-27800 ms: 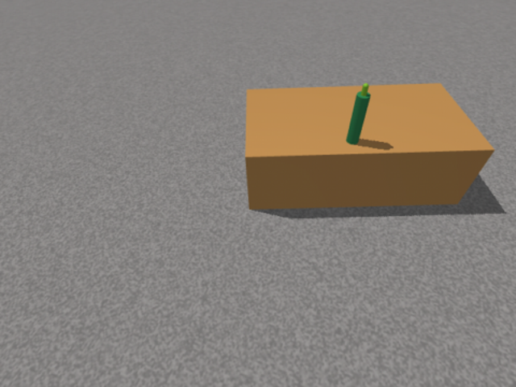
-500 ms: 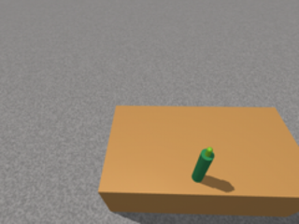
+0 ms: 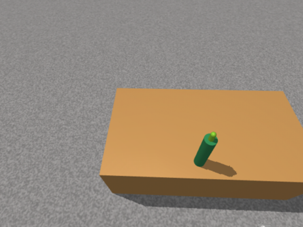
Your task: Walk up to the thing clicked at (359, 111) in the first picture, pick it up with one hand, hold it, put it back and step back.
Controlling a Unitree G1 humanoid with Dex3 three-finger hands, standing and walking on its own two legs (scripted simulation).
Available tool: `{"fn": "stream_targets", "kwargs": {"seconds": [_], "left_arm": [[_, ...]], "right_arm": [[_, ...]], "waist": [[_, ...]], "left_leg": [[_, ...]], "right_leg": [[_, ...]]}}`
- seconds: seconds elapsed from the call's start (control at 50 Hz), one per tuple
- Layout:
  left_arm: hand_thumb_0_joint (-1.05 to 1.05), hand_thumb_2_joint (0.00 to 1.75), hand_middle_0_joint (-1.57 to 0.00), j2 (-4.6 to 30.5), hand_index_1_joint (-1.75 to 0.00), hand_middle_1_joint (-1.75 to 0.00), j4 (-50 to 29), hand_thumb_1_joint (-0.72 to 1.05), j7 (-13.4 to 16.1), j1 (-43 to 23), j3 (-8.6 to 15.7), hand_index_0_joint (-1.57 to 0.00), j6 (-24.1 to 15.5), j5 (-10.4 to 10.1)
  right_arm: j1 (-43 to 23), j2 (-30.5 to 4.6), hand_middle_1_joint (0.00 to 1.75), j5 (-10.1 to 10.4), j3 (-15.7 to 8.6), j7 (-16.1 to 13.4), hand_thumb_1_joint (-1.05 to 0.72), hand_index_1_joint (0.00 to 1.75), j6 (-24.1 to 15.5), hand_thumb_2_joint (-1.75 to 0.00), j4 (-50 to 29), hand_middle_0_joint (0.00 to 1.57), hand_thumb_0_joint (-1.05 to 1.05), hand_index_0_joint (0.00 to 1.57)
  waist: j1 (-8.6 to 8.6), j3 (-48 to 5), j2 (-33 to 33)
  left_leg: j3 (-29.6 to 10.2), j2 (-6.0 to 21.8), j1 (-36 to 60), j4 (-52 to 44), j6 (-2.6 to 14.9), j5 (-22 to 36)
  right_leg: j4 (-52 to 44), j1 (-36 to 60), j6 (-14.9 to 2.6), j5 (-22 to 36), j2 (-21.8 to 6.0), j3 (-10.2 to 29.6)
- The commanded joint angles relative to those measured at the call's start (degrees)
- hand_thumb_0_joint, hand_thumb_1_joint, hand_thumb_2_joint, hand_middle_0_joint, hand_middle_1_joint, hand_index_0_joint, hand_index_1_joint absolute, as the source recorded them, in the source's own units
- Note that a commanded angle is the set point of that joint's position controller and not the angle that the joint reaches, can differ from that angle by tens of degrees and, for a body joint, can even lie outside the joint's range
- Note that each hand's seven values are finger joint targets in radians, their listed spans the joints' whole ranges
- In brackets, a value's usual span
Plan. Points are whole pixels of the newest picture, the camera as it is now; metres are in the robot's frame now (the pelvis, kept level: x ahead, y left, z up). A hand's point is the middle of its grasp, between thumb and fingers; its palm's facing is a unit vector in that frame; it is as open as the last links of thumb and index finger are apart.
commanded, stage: step back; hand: right
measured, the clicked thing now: (205, 149) +0.45 -0.20 -0.27
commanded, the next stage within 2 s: none
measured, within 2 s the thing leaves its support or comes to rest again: neither
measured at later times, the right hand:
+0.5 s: hand out of the picture +0.01 -0.25 -0.16, palm faces -0.16 +0.91 -0.39, open 7.4 cm
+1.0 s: hand out of the picture -0.08 -0.25 -0.17, palm faces -0.07 +0.93 -0.36, open 7.4 cm
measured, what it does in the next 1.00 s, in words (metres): walks backwards: left foot, then right foot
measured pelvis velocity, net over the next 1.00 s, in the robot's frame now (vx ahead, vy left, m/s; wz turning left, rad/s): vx -0.19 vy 0.01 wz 0.01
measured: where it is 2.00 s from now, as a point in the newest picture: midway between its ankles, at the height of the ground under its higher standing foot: outside the picture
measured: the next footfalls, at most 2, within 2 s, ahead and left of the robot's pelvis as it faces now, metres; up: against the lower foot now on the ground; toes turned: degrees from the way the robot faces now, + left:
left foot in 0.40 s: -0.06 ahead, +0.13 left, +0.00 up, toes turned +3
right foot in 0.74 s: -0.12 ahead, -0.11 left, +0.00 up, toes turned +1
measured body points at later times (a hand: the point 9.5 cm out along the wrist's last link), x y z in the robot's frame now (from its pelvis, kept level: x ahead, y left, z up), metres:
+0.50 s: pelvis -0.09 +0.01 -0.01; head -0.01 +0.04 +0.43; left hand +0.01 +0.34 -0.14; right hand +0.02 -0.29 -0.13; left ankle -0.10 +0.13 -0.74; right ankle -0.06 -0.13 -0.69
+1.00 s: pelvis -0.19 +0.01 -0.01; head -0.13 -0.01 +0.43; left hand -0.09 +0.32 -0.11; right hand -0.08 -0.30 -0.14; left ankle -0.22 +0.16 -0.67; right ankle -0.16 -0.11 -0.74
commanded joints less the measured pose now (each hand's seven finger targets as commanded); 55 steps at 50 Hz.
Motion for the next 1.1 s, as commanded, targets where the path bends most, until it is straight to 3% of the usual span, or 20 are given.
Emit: {"fn": "stream_targets", "kwargs": {"seconds": [0.0, 0.04, 0.08, 0.1, 0.16, 0.26, 0.34, 0.38, 0.4, 0.42, 0.48, 0.6, 0.72, 0.74, 0.76, 0.78, 0.84, 0.98, 1.06, 1.08], "left_arm": [[0.0, 0.9, -0.2, 9.71, -0.3, -0.3, -4.14, 0.9, 0.62, 5.1, 2.83, -0.2, 0.15, 0.22], [0.0, 0.9, -0.2, 10.75, -0.3, -0.3, -3.9, 0.9, 0.52, 8.14, 3.48, -0.2, 0.21, 0.56], [0.0, 0.9, -0.2, 18.04, -0.3, -0.3, -6.23, 0.9, 0.58, 4.71, 5.06, -0.2, -0.46, 1.63], [0.0, 0.9, -0.2, 20.66, -0.3, -0.3, -8.81, 0.9, 0.75, 2.07, 5.62, -0.2, -0.99, 2.68], [0.0, 0.9, -0.2, 15.71, -0.3, -0.3, -11.84, 0.9, 1.36, -6.4, 4.62, -0.2, -1.37, 2.59], [0.0, 0.9, -0.2, 14.12, -0.3, -0.3, -12.41, 0.9, 2.59, 1.78, 4.45, -0.2, -1.38, 2.54], [0.0, 0.9, -0.2, 15.81, -0.3, -0.3, -14.29, 0.9, 2.19, 0.33, 4.79, -0.2, -0.32, 1.19], [0.0, 0.9, -0.2, 12.37, -0.3, -0.3, -15.3, 0.9, 1.77, 1.69, 3.69, -0.2, 0.31, 0.47], [0.0, 0.9, -0.2, 10.7, -0.3, -0.3, -16.45, 0.9, 2.13, -0.21, 3.26, -0.2, 0.25, -0.05], [0.0, 0.9, -0.2, 12.53, -0.3, -0.3, -15.54, 0.9, 2.88, -4.82, 4.4, -0.2, 0.45, 0.92], [0.0, 0.9, -0.2, 10.78, -0.3, -0.3, -13.5, 0.9, 2.66, 1.68, 4.29, -0.2, 0.58, -0.5], [0.0, 0.9, -0.2, 9.89, -0.3, -0.3, -14.38, 0.9, 1.92, 2.3, 3.66, -0.2, -0.74, 0.51], [0.0, 0.9, -0.2, 11.31, -0.3, -0.3, -11.51, 0.9, 1.82, 9.7, 4.26, -0.2, -2.69, 2.12], [0.0, 0.9, -0.2, 16.0, -0.3, -0.3, -12.27, 0.9, 1.83, 8.51, 5.42, -0.2, -3.15, 2.67], [0.0, 0.9, -0.2, 21.35, -0.3, -0.3, -13.57, 0.9, 1.57, 6.65, 6.47, -0.2, -2.75, 2.02], [0.0, 0.9, -0.2, 19.64, -0.3, -0.3, -14.76, 0.9, 1.62, 6.07, 6.23, -0.2, -3.04, 2.23], [0.0, 0.9, -0.2, 14.26, -0.3, -0.3, -16.61, 0.9, 2.16, 0.43, 4.98, -0.2, -2.33, 1.69], [0.0, 0.9, -0.2, 14.04, -0.3, -0.3, -18.06, 0.9, 2.99, 5.39, 4.98, -0.2, -1.29, 2.04], [0.0, 0.9, -0.2, 14.83, -0.3, -0.3, -19.68, 0.9, 2.1, -0.39, 4.7, -0.2, -0.18, 1.11], [0.0, 0.9, -0.2, 13.02, -0.3, -0.3, -19.63, 0.9, 1.88, 1.36, 3.97, -0.2, 0.22, 1.01]], "right_arm": [[-1.75, -16.38, 0.3, -0.18, -4.61, -1.37, -0.9, 0.3, 0.29, -0.9, -7.61, 0.2, 0.0, 0.2], [-4.02, -15.27, 0.3, -0.13, -4.69, -1.36, -0.9, 0.3, 0.85, -0.9, -9.81, 0.2, 0.0, 0.2], [-4.71, -10.07, 0.3, 0.28, -3.81, -1.53, -0.9, 0.3, 1.34, -0.9, -11.71, 0.2, 0.0, 0.2], [-2.4, -10.5, 0.3, -0.64, -3.9, -1.96, -0.9, 0.3, 1.93, -0.9, -11.96, 0.2, 0.0, 0.2], [6.61, -12.9, 0.3, 0.82, -4.92, -1.8, -0.9, 0.3, 1.79, -0.9, -9.06, 0.2, 0.0, 0.2], [3.52, -11.92, 0.3, -0.58, -3.59, -1.71, -0.9, 0.3, 0.84, -0.9, -11.39, 0.2, 0.0, 0.2], [8.55, -11.63, 0.3, -1.57, -3.95, -1.52, -0.9, 0.3, -0.1, -0.9, -9.78, 0.2, 0.0, 0.2], [9.1, -15.1, 0.3, -2.82, -5.18, -1.5, -0.9, 0.3, -0.76, -0.9, -10.14, 0.2, 0.0, 0.2], [5.91, -22.59, 0.3, -2.25, -6.53, -0.92, -0.9, 0.3, -0.51, -0.9, -11.66, 0.2, 0.0, 0.2], [7.28, -23.43, 0.3, -2.19, -6.81, -0.93, -0.9, 0.3, -0.73, -0.9, -11.48, 0.2, 0.0, 0.2], [0.83, -15.37, 0.3, -2.25, -4.57, -2.21, -0.9, 0.3, -0.64, -0.9, -13.15, 0.2, 0.0, 0.2], [5.16, -13.91, 0.3, -1.74, -4.44, -2.82, -0.9, 0.3, -0.48, -0.9, -13.95, 0.2, 0.0, 0.2], [1.59, -13.53, 0.3, 0.33, -3.9, -2.11, -0.9, 0.3, 0.65, -0.9, -15.9, 0.2, 0.0, 0.2], [2.19, -10.6, 0.3, 0.89, -2.85, -1.96, -0.9, 0.3, 0.44, -0.9, -16.75, 0.2, 0.0, 0.2], [-1.5, -10.67, 0.3, 0.81, -3.2, -2.67, -0.9, 0.3, 0.9, -0.9, -17.57, 0.2, 0.0, 0.2], [-1.54, -12.37, 0.3, 0.18, -3.94, -3.07, -0.9, 0.3, 1.3, -0.9, -16.35, 0.2, 0.0, 0.2], [4.73, -12.22, 0.3, 1.12, -3.61, -3.12, -0.9, 0.3, 0.55, -0.9, -14.15, 0.2, 0.0, 0.2], [4.01, -11.75, 0.3, -0.55, -3.52, -3.0, -0.9, 0.3, -0.24, -0.9, -15.38, 0.2, 0.0, 0.2], [11.84, -11.7, 0.3, -1.19, -4.6, -1.95, -0.9, 0.3, -0.79, -0.9, -12.14, 0.2, 0.0, 0.2], [10.85, -13.55, 0.3, -2.07, -5.31, -1.94, -0.9, 0.3, -1.14, -0.9, -12.52, 0.2, 0.0, 0.2]], "waist": [[0.53, -14.52, 10.06], [2.4, -13.34, 7.11], [3.45, -8.44, -12.82], [2.86, -6.49, -13.21], [-3.24, -8.53, -7.47], [2.81, -13.04, -9.02], [0.13, -14.8, -11.24], [-0.24, -14.49, -0.36], [-1.12, -13.27, 17.02], [-4.87, -12.74, 15.97], [0.81, -10.52, 8.03], [-2.36, -10.9, 8.76], [0.99, -15.26, 6.88], [-0.1, -14.22, -6.0], [3.22, -10.84, -16.81], [2.87, -7.8, -11.08], [-1.17, -10.11, -5.89], [3.04, -11.16, -10.75], [-1.4, -13.02, -9.56], [-1.22, -12.47, -4.68]], "left_leg": [[-10.93, 11.23, -1.11, -2.68, 13.86, 18.3], [-9.11, 8.03, -5.93, 3.7, 12.48, 10.56], [-0.83, -9.44, -10.91, 26.94, 4.07, -14.41], [-7.7, -8.34, -11.9, 37.47, 3.51, -23.44], [-8.67, -7.03, -12.29, 44.08, 2.48, -16.37], [-5.3, -3.21, -14.62, 24.34, 1.3, -18.48], [1.58, -3.61, -2.26, 2.48, 2.34, -9.08], [-8.28, 4.17, 6.06, -5.72, 4.84, 10.68], [-23.6, 15.32, 6.46, -7.33, 13.21, 20.38], [-30.07, 19.34, 0.43, -8.88, 18.82, 21.82], [-13.49, 12.06, 6.73, -2.72, 14.32, 26.96], [-11.25, 13.48, 15.04, 1.56, 16.89, 31.31], [-6.17, 7.9, 2.67, 10.75, 8.95, 13.54], [-3.51, 0.93, -9.44, 17.8, 4.77, 1.67], [-2.3, -6.76, -13.12, 30.68, 2.36, -23.94], [-9.19, -5.58, -12.83, 40.28, 1.5, -26.43], [-9.65, -8.8, -14.07, 43.09, 1.29, -18.86], [-4.22, -3.91, -11.69, 22.01, 0.18, -18.92], [2.79, -4.18, 2.51, 0.1, 1.94, -4.36], [-3.84, -0.88, 4.7, -3.77, 3.52, -0.63]], "right_leg": [[11.47, 3.22, -3.29, 0.54, 1.77, 1.85], [7.95, 1.97, -5.54, -0.99, -1.18, 5.32], [-14.31, -5.4, -13.31, 9.61, -17.9, 24.52], [-15.78, -10.8, -17.76, 11.23, -23.54, 31.38], [-8.75, -5.57, -13.67, 18.73, -14.88, 15.45], [-0.71, 11.53, -12.9, 28.93, -15.23, 13.37], [5.96, 6.87, -10.54, 33.07, -13.34, 10.09], [13.75, -4.54, -4.78, 17.29, -6.82, 6.44], [22.35, -15.01, -1.43, -8.85, 6.22, 0.91], [33.92, -12.74, -1.12, -24.13, 7.89, 10.12], [41.73, -20.07, -2.09, -15.57, 7.85, 13.32], [24.52, -16.72, 1.5, -14.05, 5.0, 8.15], [-7.44, 4.59, -1.56, 11.48, 1.16, 5.65], [-6.35, 8.56, -5.16, 20.45, -8.47, 21.0], [-8.57, 1.22, -17.38, 30.73, -20.07, 33.72], [-8.12, -3.43, -19.07, 33.99, -21.35, 34.73], [-2.13, 1.26, -12.9, 37.29, -11.47, 16.3], [0.84, 8.08, -13.13, 34.82, -12.55, 15.93], [5.92, -1.07, -9.12, 21.96, -9.29, 13.24], [10.05, -6.52, -6.3, 13.99, -5.7, 13.36]]}}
